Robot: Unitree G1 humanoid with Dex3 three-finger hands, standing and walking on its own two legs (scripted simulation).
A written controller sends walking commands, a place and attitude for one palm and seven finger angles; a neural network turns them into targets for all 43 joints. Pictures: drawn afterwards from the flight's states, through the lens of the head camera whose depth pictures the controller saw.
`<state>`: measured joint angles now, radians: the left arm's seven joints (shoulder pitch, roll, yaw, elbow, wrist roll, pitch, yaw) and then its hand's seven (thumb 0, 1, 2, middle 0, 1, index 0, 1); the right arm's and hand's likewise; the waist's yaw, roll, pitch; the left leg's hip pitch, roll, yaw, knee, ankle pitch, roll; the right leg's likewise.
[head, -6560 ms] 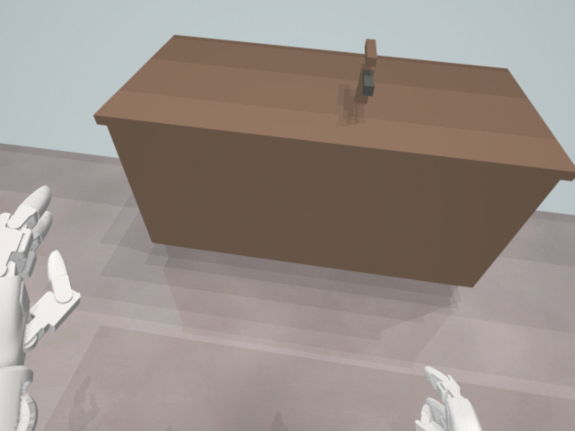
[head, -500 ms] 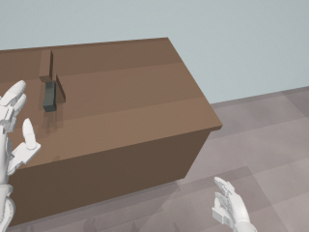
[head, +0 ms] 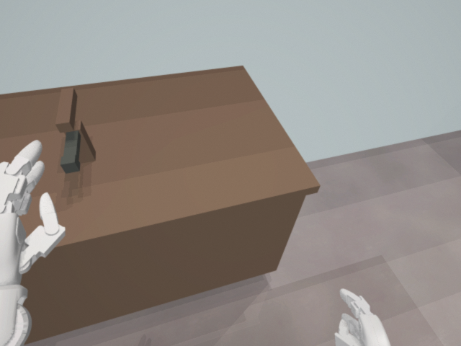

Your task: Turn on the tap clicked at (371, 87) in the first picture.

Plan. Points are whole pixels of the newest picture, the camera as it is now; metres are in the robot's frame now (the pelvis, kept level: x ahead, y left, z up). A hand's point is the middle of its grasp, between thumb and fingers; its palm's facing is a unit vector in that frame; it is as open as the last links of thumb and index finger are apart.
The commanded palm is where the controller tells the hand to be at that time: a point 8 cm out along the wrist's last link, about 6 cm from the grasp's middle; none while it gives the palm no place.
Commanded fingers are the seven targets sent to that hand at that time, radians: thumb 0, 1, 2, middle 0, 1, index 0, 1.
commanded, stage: shuffle to correct the standing spot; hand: left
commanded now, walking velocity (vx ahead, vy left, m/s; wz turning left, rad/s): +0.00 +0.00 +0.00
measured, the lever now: (70, 164) +0.44 +0.39 +0.02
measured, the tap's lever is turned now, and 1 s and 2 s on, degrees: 0 0 0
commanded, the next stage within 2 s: come to a stop and stand still in 1.06 s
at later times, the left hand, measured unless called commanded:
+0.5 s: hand (56, 208) +0.25 +0.27 +0.15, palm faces +0.38 -0.83 -0.40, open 7.4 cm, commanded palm +0.19 +0.30 +0.17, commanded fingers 0.00 0.90 0.90 -0.20 -0.30 -0.20 -0.30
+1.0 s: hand (36, 195) +0.27 +0.30 +0.15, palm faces +0.41 -0.83 -0.36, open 7.4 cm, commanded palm +0.22 +0.34 +0.17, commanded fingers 0.00 0.90 0.90 -0.20 -0.30 -0.20 -0.30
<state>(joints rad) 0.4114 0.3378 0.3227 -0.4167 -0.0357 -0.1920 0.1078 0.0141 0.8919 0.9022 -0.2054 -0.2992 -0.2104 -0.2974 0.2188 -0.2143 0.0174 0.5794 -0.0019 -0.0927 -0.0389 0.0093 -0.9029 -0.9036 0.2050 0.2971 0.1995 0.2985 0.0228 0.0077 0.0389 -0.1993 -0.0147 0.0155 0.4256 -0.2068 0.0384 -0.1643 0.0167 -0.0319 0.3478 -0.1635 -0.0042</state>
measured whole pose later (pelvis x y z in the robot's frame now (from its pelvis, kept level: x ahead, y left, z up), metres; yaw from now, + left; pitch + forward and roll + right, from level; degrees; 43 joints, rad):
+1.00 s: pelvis +0.07 +0.06 -0.02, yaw +1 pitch -2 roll -1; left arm 0.47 0.35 0.37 -0.54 -0.04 -0.24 0.12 0.01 0.89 0.90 -0.21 -0.30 -0.21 -0.30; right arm 0.23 -0.23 -0.01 0.59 0.00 -0.07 -0.01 0.01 -0.90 -0.90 0.21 0.30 0.20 0.30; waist 0.02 -0.03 0.06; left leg -0.37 0.03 -0.02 0.71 -0.34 0.03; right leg -0.24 -0.05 -0.06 0.63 -0.35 0.02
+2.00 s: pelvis +0.08 +0.09 +0.00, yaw -1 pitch -1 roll -1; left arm 0.45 0.38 0.30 -0.40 -0.05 -0.23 0.07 0.01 0.89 0.90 -0.21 -0.30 -0.21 -0.30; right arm 0.24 -0.22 0.01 0.58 0.01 -0.15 -0.05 0.01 -0.90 -0.90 0.20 0.30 0.20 0.30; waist 0.02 -0.01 0.04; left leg -0.26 0.02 0.02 0.46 -0.19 0.02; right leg -0.19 0.02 -0.03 0.41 -0.20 -0.01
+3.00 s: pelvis +0.08 +0.12 +0.00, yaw +0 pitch -1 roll -2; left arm 0.43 0.38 0.34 -0.45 -0.04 -0.23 0.09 0.01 0.89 0.90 -0.21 -0.30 -0.21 -0.30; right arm 0.21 -0.20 0.03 0.59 0.00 -0.13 -0.04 0.01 -0.90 -0.90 0.21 0.30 0.20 0.30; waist 0.02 -0.02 0.05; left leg -0.25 -0.03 0.02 0.43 -0.17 0.06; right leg -0.16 -0.02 -0.03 0.34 -0.18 0.03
